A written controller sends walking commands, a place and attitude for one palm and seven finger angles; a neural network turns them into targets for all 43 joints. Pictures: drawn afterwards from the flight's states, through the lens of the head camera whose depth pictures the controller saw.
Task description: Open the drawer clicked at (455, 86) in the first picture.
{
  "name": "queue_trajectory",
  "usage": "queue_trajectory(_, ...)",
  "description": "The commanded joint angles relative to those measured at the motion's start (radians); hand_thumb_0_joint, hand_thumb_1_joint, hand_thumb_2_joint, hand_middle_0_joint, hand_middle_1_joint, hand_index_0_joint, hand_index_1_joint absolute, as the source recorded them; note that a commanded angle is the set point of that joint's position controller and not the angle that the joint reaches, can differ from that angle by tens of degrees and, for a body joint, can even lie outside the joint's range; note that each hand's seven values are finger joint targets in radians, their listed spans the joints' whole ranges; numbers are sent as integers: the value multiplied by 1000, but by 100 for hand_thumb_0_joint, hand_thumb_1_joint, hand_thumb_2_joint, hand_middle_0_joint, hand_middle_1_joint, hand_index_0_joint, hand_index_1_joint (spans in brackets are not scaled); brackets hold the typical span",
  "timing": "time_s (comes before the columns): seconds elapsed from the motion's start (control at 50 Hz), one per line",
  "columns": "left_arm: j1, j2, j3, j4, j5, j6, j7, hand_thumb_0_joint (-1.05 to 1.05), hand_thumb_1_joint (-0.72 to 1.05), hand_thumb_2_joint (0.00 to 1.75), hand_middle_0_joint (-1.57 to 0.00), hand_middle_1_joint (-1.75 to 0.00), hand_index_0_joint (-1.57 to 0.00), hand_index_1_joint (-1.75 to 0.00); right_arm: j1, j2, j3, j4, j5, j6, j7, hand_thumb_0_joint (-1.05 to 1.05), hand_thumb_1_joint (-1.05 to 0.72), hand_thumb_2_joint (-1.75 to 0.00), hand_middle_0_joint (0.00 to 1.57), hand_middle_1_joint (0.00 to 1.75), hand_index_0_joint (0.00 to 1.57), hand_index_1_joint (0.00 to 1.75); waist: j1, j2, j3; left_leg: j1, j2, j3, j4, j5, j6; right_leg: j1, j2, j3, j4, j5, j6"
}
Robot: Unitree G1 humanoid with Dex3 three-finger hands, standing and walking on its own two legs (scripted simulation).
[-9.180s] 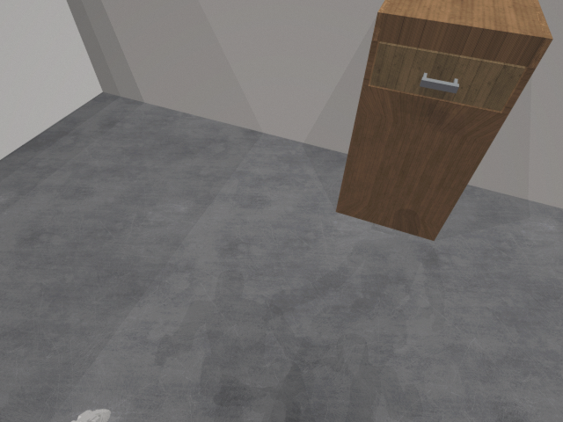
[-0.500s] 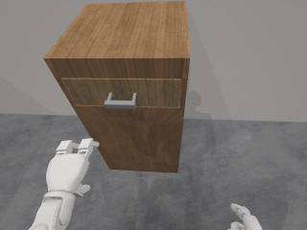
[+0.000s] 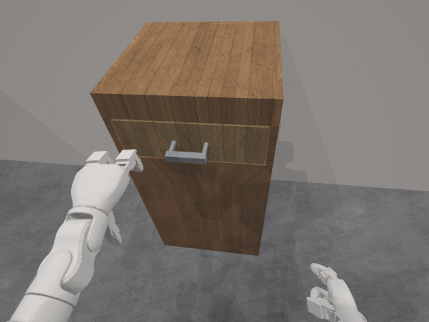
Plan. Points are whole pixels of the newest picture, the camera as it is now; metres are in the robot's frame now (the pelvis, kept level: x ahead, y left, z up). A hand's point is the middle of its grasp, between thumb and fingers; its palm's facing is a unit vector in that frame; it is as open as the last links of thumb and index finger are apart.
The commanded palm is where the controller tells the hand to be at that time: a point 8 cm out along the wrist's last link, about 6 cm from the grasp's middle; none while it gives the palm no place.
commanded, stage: raise the hand with hooked fingers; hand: left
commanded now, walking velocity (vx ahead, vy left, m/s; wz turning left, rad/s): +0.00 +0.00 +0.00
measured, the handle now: (187, 151) +0.53 +0.17 -0.03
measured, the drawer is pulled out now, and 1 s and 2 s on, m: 0.00 0.00 0.00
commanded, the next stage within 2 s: move the hooked fingers above the handle in 0.46 s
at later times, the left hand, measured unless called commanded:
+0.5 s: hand (118, 192) +0.30 +0.24 +0.08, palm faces +0.07 -0.07 -1.00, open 13.9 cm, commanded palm +0.28 +0.24 +0.14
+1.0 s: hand (139, 181) +0.35 +0.21 +0.07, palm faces +0.01 -0.05 -1.00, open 13.9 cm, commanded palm +0.33 +0.22 +0.12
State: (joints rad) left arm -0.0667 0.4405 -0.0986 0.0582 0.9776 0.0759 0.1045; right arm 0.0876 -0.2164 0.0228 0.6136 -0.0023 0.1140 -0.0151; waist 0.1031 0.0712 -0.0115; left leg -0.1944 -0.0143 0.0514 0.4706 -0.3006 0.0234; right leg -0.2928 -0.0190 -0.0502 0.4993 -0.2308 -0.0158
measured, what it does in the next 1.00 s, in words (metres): stands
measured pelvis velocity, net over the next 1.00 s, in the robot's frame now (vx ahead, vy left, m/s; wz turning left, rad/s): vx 0.00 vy -0.01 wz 0.00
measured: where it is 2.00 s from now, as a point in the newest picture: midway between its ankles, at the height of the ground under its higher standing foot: outside the picture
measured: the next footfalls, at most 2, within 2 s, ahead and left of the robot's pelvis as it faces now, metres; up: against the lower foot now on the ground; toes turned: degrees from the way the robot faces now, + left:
none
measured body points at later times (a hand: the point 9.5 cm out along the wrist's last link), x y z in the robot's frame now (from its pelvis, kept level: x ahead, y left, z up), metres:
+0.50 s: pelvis +0.00 +0.00 +0.00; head +0.03 -0.03 +0.45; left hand +0.29 +0.24 +0.14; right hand +0.18 -0.23 -0.12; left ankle -0.03 +0.10 -0.74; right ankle +0.02 -0.11 -0.74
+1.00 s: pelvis +0.00 -0.01 +0.00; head +0.03 -0.04 +0.45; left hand +0.34 +0.21 +0.12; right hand +0.16 -0.24 -0.12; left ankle -0.03 +0.10 -0.74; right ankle +0.02 -0.11 -0.74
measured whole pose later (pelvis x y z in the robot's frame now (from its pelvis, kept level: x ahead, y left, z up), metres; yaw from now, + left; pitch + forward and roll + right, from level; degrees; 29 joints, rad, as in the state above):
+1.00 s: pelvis +0.00 -0.01 +0.00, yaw +0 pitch +5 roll +1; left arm -0.30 0.43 -0.12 0.33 0.99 -0.02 0.13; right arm 0.16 -0.25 -0.02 0.65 0.02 0.10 -0.03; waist 0.07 0.06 -0.03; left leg -0.27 -0.01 0.05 0.47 -0.28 0.01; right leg -0.37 -0.01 -0.05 0.50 -0.22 -0.03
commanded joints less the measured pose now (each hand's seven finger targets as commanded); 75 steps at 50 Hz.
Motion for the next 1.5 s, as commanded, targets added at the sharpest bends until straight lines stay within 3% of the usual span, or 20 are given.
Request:
queue_trajectory(0.0,-338,224,146,-203,-18,-34,6,0,-50,30,-30,-120,-30,-120,-92,-129,-48,-132,-1,-38,-17,0,-90,-90,20,30,20,30,-25,-26,-253,4,-12,-39,-65,353,-6,215,22,51,-47,266,-29)
queue_trajectory(0.04,-358,235,151,-170,-28,-47,-6,0,-50,30,-30,-120,-30,-120,-81,-131,-50,-123,2,-37,-19,0,-90,-90,20,30,20,30,-25,-47,-241,-5,-13,-40,-70,370,-6,217,20,42,-49,277,-29)
queue_trajectory(0.14,-248,210,153,-139,-54,-70,-41,0,-50,30,-30,-120,-30,-120,-64,-142,-61,-134,5,-30,-3,0,-90,-90,20,30,20,30,-10,-91,-233,-30,-12,-32,-75,393,-6,232,18,42,-50,308,-25)
queue_trajectory(0.28,-275,247,202,-217,-43,-126,23,0,-50,30,-30,-120,-30,-120,-55,-142,-72,-136,3,-39,1,0,-90,-90,20,30,20,30,0,-45,-272,-24,-14,-36,-73,383,-8,219,16,49,-43,281,-29)
queue_trajectory(0.4,-297,252,207,-193,-35,-103,76,0,-50,30,-30,-120,-30,-120,-61,-143,-78,-121,11,-45,-1,0,-90,-90,20,30,20,30,-6,-37,-284,-22,-14,-35,-75,352,-9,207,18,54,-47,247,-29)
queue_trajectory(0.54,-287,212,144,-156,-36,-58,36,0,-50,30,-30,-120,-30,-120,-75,-143,-70,-120,14,-37,-7,0,-90,-90,20,30,20,30,-18,-73,-234,-29,-14,-26,-89,299,-2,194,17,45,-65,197,-24)
queue_trajectory(0.56,-317,198,123,-155,-36,-59,30,0,-50,30,-30,-120,-30,-120,-74,-143,-67,-121,13,-38,-10,0,-90,-90,20,30,20,30,-24,-68,-230,-29,-15,-23,-88,289,1,188,15,47,-68,197,-22)
queue_trajectory(0.6,-346,234,155,-113,-33,-67,23,0,-50,30,-30,-120,-30,-120,-67,-147,-66,-114,13,-41,-17,0,-90,-90,20,30,20,30,-27,-87,-220,-43,-16,-23,-87,261,4,183,18,54,-75,175,-21)
queue_trajectory(0.64,-413,203,115,-80,-23,-78,21,0,-50,30,-30,-120,-30,-120,-55,-140,-63,-104,14,-42,-20,0,-90,-90,20,30,20,30,-39,-80,-199,-45,-16,-25,-85,248,1,152,17,44,-73,154,-22)
queue_trajectory(0.72,-467,234,142,-60,-12,-112,42,0,-50,30,-30,-120,-30,-120,-33,-136,-68,-102,8,-55,-24,0,-90,-90,20,30,20,30,-26,-58,-288,-37,-22,-26,-66,278,1,186,13,53,-52,191,-22)
queue_trajectory(0.84,-533,186,98,44,-1,-103,62,0,-50,30,-30,-120,-30,-120,-12,-138,-76,-88,16,-51,-19,0,-90,-90,20,30,20,30,-44,-69,-262,-61,-18,-21,-56,279,-4,135,17,43,-41,192,-24)
queue_trajectory(0.92,-560,208,114,87,7,-92,70,0,-50,30,-30,-120,-30,-120,5,-144,-80,-92,16,-47,-20,0,-90,-90,20,30,20,30,-40,-96,-308,-79,-21,-17,-44,288,2,167,14,53,-30,220,-22)
queue_trajectory(0.98,-604,183,85,128,11,-94,72,0,-50,30,-30,-120,-30,-120,19,-145,-81,-88,20,-45,-23,0,-90,-90,20,30,20,30,-50,-82,-294,-92,-22,-18,-43,279,2,144,15,47,-24,212,-24)
queue_trajectory(1.04,-640,185,86,127,19,-106,84,0,-50,30,-30,-120,-30,-120,36,-147,-90,-89,19,-47,-22,0,-90,-90,20,30,20,30,-52,-52,-336,-79,-23,-19,-27,308,2,141,18,46,-7,232,-27)
queue_trajectory(1.14,-679,175,85,215,20,-104,110,0,-50,30,-30,-120,-30,-120,68,-152,-98,-73,23,-46,-21,0,-90,-90,20,30,20,30,-64,-105,-322,-113,-20,-17,-17,292,6,123,18,49,-1,234,-24)
queue_trajectory(1.2,-728,202,103,250,38,-98,124,0,-50,30,-30,-120,-30,-120,79,-158,-103,-70,24,-45,-22,0,-90,-90,20,30,20,30,-63,-91,-351,-118,-23,-19,-11,297,6,123,22,47,9,232,-27)
queue_trajectory(1.28,-771,173,76,283,43,-96,137,0,-50,30,-30,-120,-30,-120,101,-153,-109,-61,23,-44,-20,0,-90,-90,20,30,20,30,-74,-65,-390,-105,-22,-13,6,334,6,120,21,48,25,280,-28)
queue_trajectory(1.36,-817,155,57,384,43,-88,140,0,-50,30,-30,-120,-30,-120,117,-159,-106,-52,25,-41,-23,0,-90,-90,20,30,20,30,-93,-109,-344,-142,-22,-9,6,294,12,97,20,46,19,263,-23)
queue_trajectory(1.4,-839,206,99,418,54,-92,145,0,-50,30,-30,-120,-30,-120,124,-164,-109,-49,22,-38,-27,0,-90,-90,20,30,20,30,-88,-107,-371,-154,-25,-8,13,288,14,110,22,52,23,256,-22)
queue_trajectory(1.48,-908,161,61,437,58,-117,157,0,-50,30,-30,-120,-30,-120,153,-156,-116,-44,19,-40,-24,0,-90,-90,20,30,20,30,-102,-79,-414,-133,-24,-8,33,324,15,92,21,51,39,295,-24)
